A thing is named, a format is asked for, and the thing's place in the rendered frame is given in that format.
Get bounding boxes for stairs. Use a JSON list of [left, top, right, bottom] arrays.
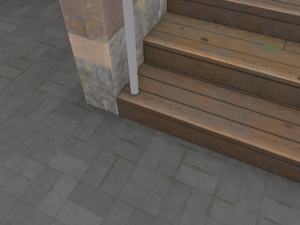
[[116, 0, 300, 183]]

